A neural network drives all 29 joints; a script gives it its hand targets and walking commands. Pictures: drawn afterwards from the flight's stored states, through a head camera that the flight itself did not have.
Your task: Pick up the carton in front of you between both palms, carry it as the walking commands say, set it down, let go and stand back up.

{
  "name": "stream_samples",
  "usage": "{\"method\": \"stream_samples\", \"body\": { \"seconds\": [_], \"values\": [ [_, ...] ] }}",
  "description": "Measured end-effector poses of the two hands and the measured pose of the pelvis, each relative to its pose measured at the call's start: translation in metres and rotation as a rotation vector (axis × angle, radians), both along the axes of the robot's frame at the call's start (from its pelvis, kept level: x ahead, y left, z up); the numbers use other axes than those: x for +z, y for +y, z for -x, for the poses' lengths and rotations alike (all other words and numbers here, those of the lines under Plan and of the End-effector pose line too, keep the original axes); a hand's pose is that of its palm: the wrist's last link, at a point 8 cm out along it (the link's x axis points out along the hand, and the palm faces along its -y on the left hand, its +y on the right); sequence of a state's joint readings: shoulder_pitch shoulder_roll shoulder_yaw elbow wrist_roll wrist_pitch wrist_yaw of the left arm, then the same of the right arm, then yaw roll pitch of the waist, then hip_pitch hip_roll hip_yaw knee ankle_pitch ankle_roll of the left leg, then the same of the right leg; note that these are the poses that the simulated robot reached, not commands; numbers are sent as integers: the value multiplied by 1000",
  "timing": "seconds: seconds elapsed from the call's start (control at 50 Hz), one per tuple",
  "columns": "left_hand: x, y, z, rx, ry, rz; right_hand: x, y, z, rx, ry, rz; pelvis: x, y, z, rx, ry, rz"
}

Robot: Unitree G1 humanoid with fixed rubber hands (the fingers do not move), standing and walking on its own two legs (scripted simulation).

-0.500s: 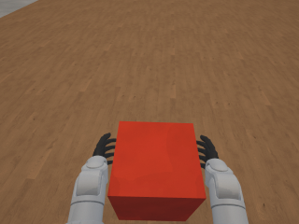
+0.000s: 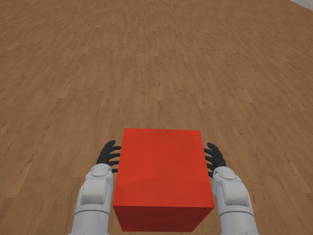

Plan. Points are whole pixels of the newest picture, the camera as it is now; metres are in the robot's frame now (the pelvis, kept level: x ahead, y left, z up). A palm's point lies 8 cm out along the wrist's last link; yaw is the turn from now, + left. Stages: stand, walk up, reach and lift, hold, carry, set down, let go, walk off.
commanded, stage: hold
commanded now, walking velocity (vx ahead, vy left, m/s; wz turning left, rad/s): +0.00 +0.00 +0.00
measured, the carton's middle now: (159, 182) +0.29 +0.00 -0.04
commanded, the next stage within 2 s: set down in 0.02 s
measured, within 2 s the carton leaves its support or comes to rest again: neither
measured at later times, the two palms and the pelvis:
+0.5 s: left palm (110, 168) +0.33 +0.15 -0.06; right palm (206, 173) +0.33 -0.15 -0.05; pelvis -0.02 +0.03 -0.04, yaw -2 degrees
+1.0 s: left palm (118, 185) +0.37 +0.15 -0.25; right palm (193, 185) +0.38 -0.15 -0.24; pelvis -0.04 -0.01 -0.17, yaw -2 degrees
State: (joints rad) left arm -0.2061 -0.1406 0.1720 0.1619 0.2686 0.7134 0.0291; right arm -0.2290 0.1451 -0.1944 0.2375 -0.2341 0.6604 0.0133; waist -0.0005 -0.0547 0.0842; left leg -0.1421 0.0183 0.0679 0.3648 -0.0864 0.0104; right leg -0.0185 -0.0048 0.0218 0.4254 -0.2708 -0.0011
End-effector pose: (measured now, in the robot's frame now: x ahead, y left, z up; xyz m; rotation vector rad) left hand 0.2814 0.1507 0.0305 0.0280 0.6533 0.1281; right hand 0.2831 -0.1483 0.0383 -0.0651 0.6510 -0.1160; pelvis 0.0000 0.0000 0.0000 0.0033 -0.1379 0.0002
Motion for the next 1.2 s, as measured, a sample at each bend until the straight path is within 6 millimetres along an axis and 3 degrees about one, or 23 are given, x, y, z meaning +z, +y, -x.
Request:
{"method": "stream_samples", "body": {
  "seconds": [0.1,0.2,0.36,0.44,0.54,0.7,0.96,1.2],
  "values": [
    [0,9,-1,1,-2,11,1,9,0,-1,-2,7,-1,10,3,-5,-5,3],
    [-2,11,-16,1,3,44,-2,12,-7,-34,3,-9,-4,20,6,-27,-7,3],
    [-25,5,-44,8,24,81,-28,6,-27,-59,27,-14,-16,32,12,-42,59,-1],
    [-58,2,-52,-1,44,65,-58,3,-37,-47,47,0,-26,33,17,-40,155,2],
    [-115,0,-53,2,46,37,-112,1,-48,-15,51,14,-44,29,25,-30,315,12],
    [-204,-5,-59,29,-1,44,-196,-4,-63,-7,7,-3,-90,13,38,-21,578,23],
    [-270,-5,-87,59,-17,51,-267,-4,-95,-34,-9,-70,-163,-12,41,-24,786,16],
    [-341,1,-107,50,13,39,-343,1,-111,-33,20,-67,-217,-13,45,-35,915,19]
  ]
}}
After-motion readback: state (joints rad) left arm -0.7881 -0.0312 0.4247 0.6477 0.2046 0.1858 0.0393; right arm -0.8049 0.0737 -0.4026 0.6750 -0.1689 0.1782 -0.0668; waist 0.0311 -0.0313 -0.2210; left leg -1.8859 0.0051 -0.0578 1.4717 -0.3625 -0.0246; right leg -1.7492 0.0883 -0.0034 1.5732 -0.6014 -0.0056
